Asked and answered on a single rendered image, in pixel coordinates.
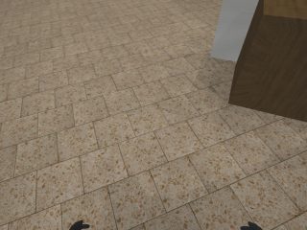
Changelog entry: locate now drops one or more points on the robot left hand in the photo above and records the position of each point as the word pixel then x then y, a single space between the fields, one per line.
pixel 78 225

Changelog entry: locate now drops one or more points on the pedestal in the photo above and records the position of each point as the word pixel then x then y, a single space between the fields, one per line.
pixel 270 74

